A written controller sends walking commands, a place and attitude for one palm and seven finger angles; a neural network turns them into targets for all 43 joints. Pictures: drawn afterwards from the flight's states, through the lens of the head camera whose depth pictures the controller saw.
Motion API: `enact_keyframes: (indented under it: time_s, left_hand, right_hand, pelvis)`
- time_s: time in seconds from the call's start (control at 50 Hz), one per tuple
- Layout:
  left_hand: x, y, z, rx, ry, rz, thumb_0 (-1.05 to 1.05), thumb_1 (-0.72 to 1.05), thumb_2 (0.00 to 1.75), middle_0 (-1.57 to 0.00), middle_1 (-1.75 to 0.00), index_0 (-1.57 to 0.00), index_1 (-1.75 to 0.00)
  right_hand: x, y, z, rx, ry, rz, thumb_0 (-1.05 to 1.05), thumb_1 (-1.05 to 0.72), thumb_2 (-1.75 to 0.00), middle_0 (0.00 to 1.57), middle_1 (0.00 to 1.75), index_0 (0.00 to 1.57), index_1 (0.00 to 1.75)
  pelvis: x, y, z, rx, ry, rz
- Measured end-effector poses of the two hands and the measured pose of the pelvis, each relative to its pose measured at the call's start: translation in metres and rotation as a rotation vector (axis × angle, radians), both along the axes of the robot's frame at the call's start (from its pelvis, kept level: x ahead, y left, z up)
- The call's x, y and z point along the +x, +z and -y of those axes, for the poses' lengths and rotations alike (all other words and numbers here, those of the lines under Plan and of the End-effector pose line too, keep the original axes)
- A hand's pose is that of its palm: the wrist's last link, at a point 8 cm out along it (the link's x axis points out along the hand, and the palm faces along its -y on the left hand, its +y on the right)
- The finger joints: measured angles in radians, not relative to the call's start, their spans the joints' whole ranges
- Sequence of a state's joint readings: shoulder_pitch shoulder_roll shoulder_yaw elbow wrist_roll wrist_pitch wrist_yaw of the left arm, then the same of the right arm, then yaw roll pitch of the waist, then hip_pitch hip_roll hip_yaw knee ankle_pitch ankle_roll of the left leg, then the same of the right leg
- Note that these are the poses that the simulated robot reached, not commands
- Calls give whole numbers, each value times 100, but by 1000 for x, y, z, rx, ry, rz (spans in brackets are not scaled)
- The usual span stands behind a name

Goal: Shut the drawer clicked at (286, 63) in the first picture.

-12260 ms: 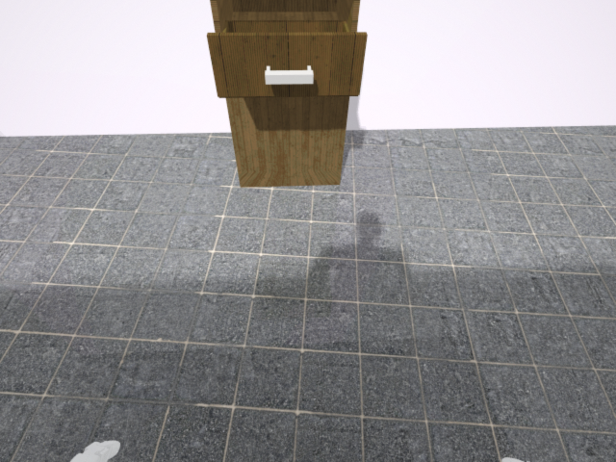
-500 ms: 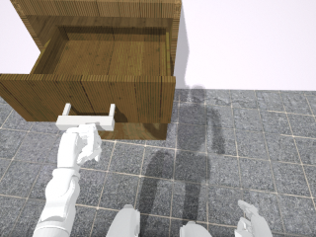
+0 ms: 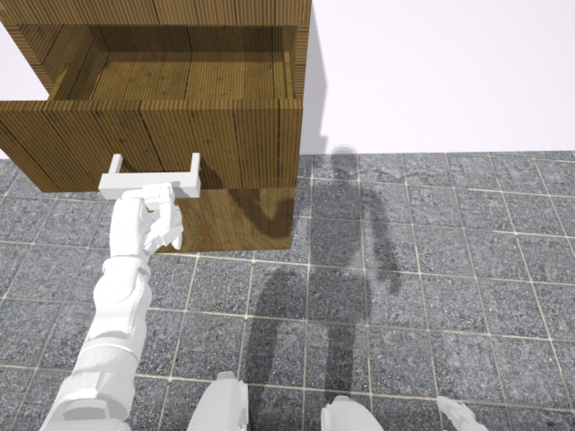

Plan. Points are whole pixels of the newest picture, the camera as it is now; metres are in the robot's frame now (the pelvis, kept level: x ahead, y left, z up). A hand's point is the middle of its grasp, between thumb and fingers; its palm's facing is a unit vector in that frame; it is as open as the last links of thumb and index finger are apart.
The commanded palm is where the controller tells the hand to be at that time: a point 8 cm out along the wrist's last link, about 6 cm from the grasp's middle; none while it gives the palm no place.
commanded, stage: push the drawer shut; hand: left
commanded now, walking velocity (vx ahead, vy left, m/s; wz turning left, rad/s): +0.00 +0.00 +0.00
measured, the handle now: (154, 172) +0.47 +0.21 +0.05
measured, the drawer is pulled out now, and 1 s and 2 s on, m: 0.20 0.08 0.00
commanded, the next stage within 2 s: none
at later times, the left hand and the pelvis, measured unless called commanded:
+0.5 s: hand (180, 188) +0.45 +0.17 +0.04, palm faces +0.06 -1.00 -0.04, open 3.3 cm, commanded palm +0.43 +0.22 +0.05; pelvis +0.00 +0.00 -0.01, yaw -1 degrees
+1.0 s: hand (183, 156) +0.51 +0.17 +0.04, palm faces +0.06 -1.00 -0.02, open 3.2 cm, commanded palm +0.50 +0.21 +0.05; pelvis +0.00 +0.01 -0.02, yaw -2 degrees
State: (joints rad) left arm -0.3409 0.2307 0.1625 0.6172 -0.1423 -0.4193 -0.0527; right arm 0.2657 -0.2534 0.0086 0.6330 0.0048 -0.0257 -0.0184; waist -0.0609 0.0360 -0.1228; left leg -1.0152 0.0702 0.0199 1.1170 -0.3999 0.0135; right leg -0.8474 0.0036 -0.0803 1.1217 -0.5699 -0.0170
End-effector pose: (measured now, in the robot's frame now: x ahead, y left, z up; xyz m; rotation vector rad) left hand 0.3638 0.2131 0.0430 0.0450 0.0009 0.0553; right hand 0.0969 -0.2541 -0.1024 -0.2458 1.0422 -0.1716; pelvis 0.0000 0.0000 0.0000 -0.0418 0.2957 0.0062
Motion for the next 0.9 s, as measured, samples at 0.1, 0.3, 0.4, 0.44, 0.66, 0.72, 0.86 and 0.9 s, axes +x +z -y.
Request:
enact_keyframes:
  time_s: [0.1, 0.3, 0.4, 0.44, 0.66, 0.72, 0.86, 0.9]
  left_hand:
    - [8, 1, 0, 1, 5, 1, 4, 89, 94, -140, -160, -140, -160]
    - [30, -1, -2, 3, 9, 2, 2, 87, 95, -140, -160, -140, -160]
    - [44, 0, -5, 2, 8, -5, 2, 85, 94, -140, -160, -140, -160]
    - [50, 1, -6, -1, 8, -7, 3, 85, 93, -140, -160, -140, -160]
    - [82, 0, -13, -16, -1, -11, 2, 80, 90, -140, -160, -140, -160]
    - [91, -1, -15, -18, 0, -12, 1, 79, 89, -140, -160, -140, -160]
    - [108, 0, -14, -24, 6, -15, 2, 80, 89, -140, -160, -140, -160]
    - [112, 0, -13, -24, 7, -16, 3, 82, 90, -140, -160, -140, -160]
  right_hand:
    - [-6, -1, 0, 3, -13, -24, 1, -90, -90, 20, 30, 21, 30]
    - [-15, -7, 2, -5, -20, -69, 1, -90, -90, 20, 30, 21, 30]
    - [-23, -9, 4, -12, -30, -90, 1, -90, -90, 20, 30, 21, 30]
    - [-27, -10, 5, -13, -38, -101, 1, -90, -90, 20, 30, 21, 30]
    - [-59, -14, 9, -33, -83, -190, 1, -90, -90, 20, 30, 21, 30]
    - [-68, -14, 8, -37, -95, -218, 1, -90, -90, 20, 30, 21, 30]
    - [-85, -15, 4, -32, -119, -277, 1, -90, -90, 20, 30, 20, 30]
    - [-89, -15, 2, -27, -123, -291, 1, -90, -90, 20, 30, 20, 30]
  pelvis:
    - [1, 0, -1, 0, -2, -5]
    - [0, -3, 0, -3, -1, -19]
    - [-2, -5, 0, -6, -3, -30]
    - [-2, -6, 1, -6, -5, -34]
    - [-2, -12, -1, -14, -15, -66]
    - [-1, -14, -2, -17, -17, -77]
    - [0, -15, -5, -21, -23, -98]
    - [1, -15, -6, -22, -25, -103]
